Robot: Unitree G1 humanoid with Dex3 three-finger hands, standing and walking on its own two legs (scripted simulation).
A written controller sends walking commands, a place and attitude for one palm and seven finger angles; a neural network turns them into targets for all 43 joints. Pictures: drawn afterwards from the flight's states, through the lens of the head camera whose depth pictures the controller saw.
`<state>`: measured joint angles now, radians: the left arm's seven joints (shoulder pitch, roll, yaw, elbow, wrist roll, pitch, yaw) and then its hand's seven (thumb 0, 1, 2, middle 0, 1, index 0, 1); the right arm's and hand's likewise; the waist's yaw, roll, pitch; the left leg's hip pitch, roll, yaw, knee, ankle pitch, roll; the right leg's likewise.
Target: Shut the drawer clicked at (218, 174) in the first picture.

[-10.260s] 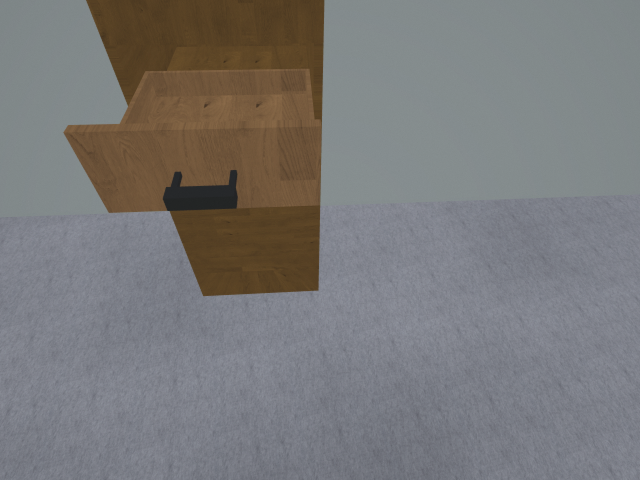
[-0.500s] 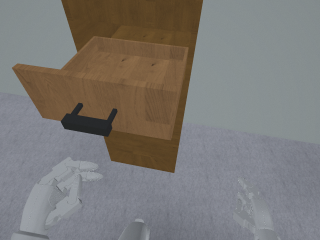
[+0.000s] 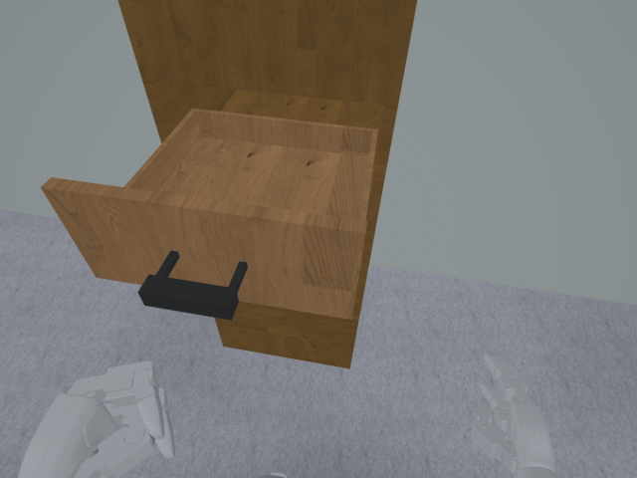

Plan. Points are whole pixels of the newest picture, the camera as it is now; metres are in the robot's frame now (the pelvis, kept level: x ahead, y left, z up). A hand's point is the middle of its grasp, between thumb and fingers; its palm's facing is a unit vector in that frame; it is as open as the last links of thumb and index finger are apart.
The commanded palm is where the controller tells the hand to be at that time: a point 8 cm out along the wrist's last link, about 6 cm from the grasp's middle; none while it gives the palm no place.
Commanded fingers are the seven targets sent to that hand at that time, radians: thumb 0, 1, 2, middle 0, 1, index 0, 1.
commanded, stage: raise the hand and make a fist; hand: left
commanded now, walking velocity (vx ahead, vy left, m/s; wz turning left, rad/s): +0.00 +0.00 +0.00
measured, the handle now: (198, 280) +0.32 +0.19 +0.10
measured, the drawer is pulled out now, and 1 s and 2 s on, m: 0.30 0.30 0.30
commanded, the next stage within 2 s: bring the fist close to the handle in 0.78 s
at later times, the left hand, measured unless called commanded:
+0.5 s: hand (121, 410) +0.13 +0.17 +0.19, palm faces -0.02 -0.99 -0.15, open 3.2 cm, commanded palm +0.08 +0.22 +0.20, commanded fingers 0.00 0.90 0.90 -1.40 -1.60 -1.40 -1.60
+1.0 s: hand (152, 381) +0.16 +0.17 +0.16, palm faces -0.05 -0.99 -0.12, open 3.2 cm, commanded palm +0.10 +0.22 +0.18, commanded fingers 0.00 0.90 0.90 -1.40 -1.60 -1.40 -1.60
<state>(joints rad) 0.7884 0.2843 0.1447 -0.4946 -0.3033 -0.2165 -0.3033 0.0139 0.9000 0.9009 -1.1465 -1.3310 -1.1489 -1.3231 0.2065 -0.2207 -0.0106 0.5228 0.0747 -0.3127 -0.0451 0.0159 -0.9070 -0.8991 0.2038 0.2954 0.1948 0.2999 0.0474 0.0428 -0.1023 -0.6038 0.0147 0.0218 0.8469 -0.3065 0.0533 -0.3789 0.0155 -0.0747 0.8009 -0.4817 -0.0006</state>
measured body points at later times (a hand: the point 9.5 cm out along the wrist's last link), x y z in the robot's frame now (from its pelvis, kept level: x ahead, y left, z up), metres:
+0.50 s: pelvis -0.03 -0.01 +0.02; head -0.08 -0.03 +0.46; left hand +0.12 +0.22 +0.20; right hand +0.18 -0.21 -0.02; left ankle +0.08 +0.08 -0.70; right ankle -0.04 -0.12 -0.70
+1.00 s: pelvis +0.01 -0.03 +0.02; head -0.04 -0.05 +0.47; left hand +0.16 +0.22 +0.17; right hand +0.20 -0.25 -0.02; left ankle +0.08 +0.08 -0.70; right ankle -0.04 -0.12 -0.70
